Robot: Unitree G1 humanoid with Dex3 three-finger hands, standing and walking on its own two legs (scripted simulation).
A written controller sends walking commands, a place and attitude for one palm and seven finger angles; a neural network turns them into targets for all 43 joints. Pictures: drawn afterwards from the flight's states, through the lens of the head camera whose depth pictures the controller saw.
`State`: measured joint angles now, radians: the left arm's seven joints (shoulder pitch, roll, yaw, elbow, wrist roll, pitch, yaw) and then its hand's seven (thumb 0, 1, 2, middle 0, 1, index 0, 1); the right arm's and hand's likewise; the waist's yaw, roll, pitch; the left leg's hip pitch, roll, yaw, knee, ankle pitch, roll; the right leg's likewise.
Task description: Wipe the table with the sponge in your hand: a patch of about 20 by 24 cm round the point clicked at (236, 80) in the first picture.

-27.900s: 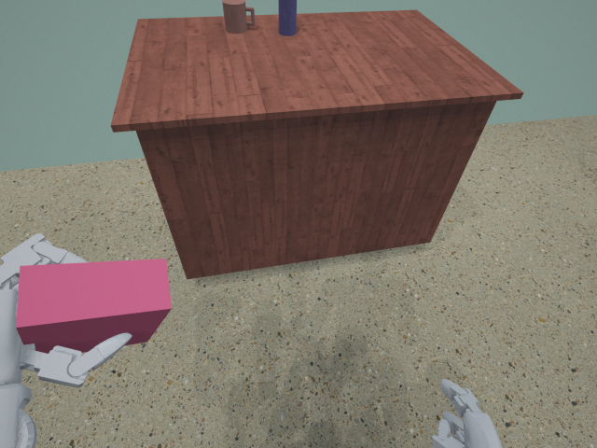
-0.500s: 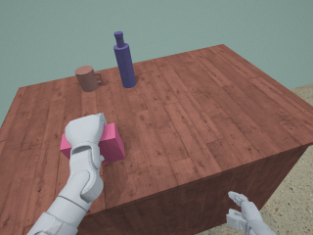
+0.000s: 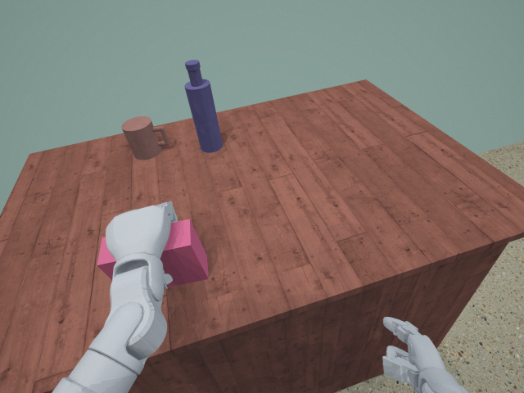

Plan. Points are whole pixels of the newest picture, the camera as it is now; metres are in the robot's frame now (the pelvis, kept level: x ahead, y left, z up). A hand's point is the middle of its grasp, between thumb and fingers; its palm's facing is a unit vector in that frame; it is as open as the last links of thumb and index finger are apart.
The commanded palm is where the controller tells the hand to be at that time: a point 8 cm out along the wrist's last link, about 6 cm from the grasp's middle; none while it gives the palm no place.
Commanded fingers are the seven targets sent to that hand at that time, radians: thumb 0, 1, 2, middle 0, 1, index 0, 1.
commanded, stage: slide back across to the middle lane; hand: left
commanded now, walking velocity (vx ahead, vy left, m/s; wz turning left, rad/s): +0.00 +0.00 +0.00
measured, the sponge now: (162, 265) +0.30 +0.21 +0.05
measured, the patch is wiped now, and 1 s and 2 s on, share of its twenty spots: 0.90 0.90 0.90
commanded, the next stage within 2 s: wipe forward along the middle lane in 0.68 s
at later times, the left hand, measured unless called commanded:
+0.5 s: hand (127, 259) +0.27 +0.24 +0.11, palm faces +0.14 -0.19 -0.97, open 9.5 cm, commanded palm +0.22 +0.25 +0.15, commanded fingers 0.00 0.10 1.30 -1.20 -1.60 -1.20 -1.60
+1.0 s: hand (106, 268) +0.26 +0.27 +0.10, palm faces +0.01 -0.08 -1.00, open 9.5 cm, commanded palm +0.23 +0.28 +0.14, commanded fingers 0.00 0.10 1.30 -1.20 -1.60 -1.20 -1.60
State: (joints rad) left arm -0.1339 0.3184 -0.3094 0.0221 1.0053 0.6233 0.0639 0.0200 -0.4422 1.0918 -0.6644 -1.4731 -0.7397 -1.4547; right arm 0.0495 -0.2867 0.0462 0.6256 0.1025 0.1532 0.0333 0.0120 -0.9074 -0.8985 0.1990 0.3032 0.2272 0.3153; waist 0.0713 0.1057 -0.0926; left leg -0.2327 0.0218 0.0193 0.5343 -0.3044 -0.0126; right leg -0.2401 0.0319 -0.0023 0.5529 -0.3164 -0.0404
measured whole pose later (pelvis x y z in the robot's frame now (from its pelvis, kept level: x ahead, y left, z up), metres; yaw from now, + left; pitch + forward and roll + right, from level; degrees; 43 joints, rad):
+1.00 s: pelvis -0.01 +0.00 +0.00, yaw +0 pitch -1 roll +0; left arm -0.03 0.45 -0.13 -0.03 0.94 0.48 -0.03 -0.03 -0.48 1.09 -0.74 -1.40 -0.81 -1.38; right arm 0.03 -0.28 0.06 0.65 0.07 0.09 -0.05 0.01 -0.91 -0.90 0.20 0.30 0.20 0.30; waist 0.09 0.11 -0.04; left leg -0.20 0.02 0.02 0.50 -0.27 -0.01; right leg -0.21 0.03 0.00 0.51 -0.28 -0.04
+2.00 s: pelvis -0.03 +0.01 +0.00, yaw +1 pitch +6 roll +0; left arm -0.57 0.54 -0.03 0.73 0.99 0.17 -0.01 0.00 -0.55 1.15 -0.78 -1.35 -0.84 -1.37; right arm 0.21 -0.30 0.01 0.70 0.09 0.10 -0.08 0.01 -0.91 -0.90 0.20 0.30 0.20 0.30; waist 0.02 0.08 -0.09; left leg -0.40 0.02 -0.01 0.54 -0.24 0.00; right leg -0.38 0.03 -0.02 0.52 -0.24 -0.03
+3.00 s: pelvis -0.01 +0.03 +0.00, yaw +0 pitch +7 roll -1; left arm -0.62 0.66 0.10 0.84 1.02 0.10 -0.01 -0.01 -0.53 1.14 -0.75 -1.38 -0.80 -1.43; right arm 0.23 -0.31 0.00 0.69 0.08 0.14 -0.06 0.01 -0.91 -0.90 0.20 0.30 0.20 0.30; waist -0.02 0.05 -0.07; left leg -0.38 0.01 0.01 0.52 -0.27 0.02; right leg -0.35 0.02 0.00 0.46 -0.24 -0.01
